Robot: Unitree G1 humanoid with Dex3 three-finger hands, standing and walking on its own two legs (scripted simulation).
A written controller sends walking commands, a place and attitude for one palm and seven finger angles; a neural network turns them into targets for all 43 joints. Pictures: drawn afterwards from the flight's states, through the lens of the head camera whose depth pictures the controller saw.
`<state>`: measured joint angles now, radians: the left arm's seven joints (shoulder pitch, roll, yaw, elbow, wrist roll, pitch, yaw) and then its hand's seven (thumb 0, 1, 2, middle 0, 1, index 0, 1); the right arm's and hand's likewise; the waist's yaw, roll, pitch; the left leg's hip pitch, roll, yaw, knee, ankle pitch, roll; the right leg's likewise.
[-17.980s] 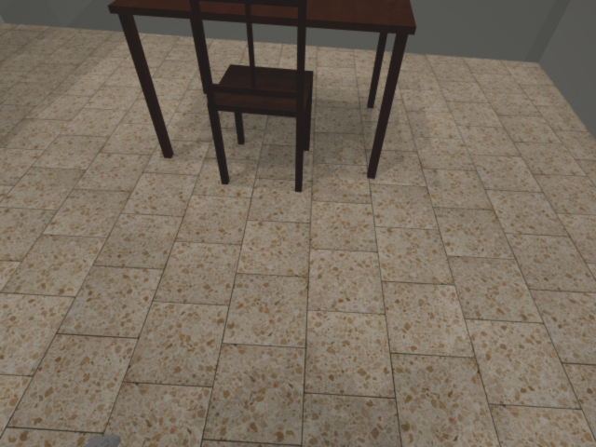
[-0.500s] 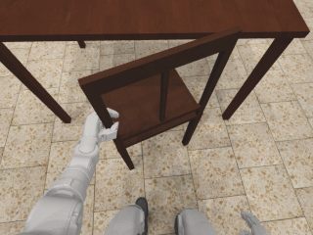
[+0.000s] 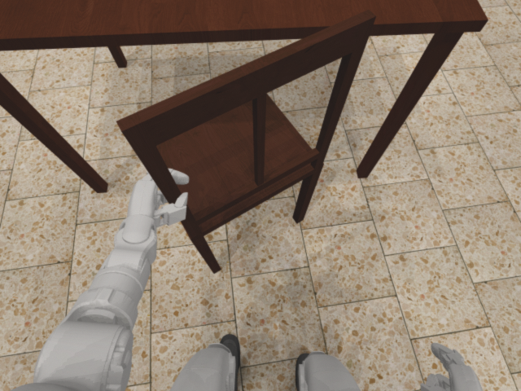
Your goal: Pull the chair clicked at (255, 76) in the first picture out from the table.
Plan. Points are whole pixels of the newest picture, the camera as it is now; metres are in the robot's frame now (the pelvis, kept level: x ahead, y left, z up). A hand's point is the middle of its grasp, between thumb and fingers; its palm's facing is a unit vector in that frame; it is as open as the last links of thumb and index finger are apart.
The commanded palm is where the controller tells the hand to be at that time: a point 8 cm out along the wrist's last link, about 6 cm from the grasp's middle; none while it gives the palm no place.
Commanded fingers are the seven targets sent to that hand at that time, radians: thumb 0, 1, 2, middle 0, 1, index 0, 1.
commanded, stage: step backward, pulling the chair out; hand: left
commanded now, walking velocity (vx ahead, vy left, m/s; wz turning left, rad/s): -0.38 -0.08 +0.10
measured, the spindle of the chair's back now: (259, 147) +0.52 +0.01 -0.08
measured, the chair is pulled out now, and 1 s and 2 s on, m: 0.13 0.28 0.42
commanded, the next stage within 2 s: none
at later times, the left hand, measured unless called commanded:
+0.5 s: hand (195, 260) +0.30 +0.11 -0.06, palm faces -0.08 -0.97 -0.24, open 6.0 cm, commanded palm +0.28 +0.16 -0.06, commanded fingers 0.00 0.90 0.90 -0.50 -1.45 -0.50 -1.45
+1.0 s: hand (185, 310) +0.22 +0.12 -0.06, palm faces -0.17 -0.95 -0.27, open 6.3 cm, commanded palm +0.21 +0.17 -0.05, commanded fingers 0.00 0.90 0.90 -0.50 -1.45 -0.50 -1.45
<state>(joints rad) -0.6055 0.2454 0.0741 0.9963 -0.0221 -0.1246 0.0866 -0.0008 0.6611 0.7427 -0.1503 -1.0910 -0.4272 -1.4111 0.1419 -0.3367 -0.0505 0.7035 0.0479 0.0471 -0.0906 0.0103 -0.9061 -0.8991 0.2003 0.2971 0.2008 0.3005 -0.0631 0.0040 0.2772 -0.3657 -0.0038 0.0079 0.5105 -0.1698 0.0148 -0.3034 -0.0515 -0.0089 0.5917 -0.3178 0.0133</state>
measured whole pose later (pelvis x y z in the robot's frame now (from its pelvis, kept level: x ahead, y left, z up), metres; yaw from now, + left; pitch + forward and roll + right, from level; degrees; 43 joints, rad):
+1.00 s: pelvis -0.16 +0.03 +0.00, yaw +2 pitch +2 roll +1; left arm -0.62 0.15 -0.07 0.97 0.01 -0.11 0.08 0.04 0.71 0.81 -0.09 -1.19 -0.31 -1.26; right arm 0.17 -0.25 -0.02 0.70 0.03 0.08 -0.09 0.01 -0.91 -0.90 0.20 0.30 0.20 0.30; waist -0.09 0.04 0.24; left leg -0.29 0.04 0.05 0.53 -0.26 -0.04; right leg -0.42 -0.08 -0.03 0.58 -0.19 0.02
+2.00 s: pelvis -0.29 +0.00 +0.00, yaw +5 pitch +1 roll +2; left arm -0.57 0.15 -0.07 0.93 0.01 -0.12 0.09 0.06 0.72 0.81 -0.09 -1.21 -0.30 -1.22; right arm 0.22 -0.26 -0.04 0.67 0.04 0.11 -0.07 0.01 -0.91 -0.90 0.20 0.30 0.20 0.30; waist -0.08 0.06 0.26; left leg -0.23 0.06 0.03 0.51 -0.28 -0.07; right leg -0.41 -0.03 -0.04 0.52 -0.12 -0.02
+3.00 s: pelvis -0.30 +0.00 -0.01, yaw +5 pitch +2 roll +2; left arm -0.60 0.13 -0.07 1.06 -0.02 -0.11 0.06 0.09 0.62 0.88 -0.12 -1.25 -0.40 -1.26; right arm 0.23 -0.26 -0.03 0.74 0.06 0.04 -0.12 0.01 -0.90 -0.90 0.20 0.30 0.20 0.30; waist -0.06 0.05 0.15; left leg -0.22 0.06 0.07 0.56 -0.36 -0.05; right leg -0.47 -0.04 -0.06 0.54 -0.11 -0.03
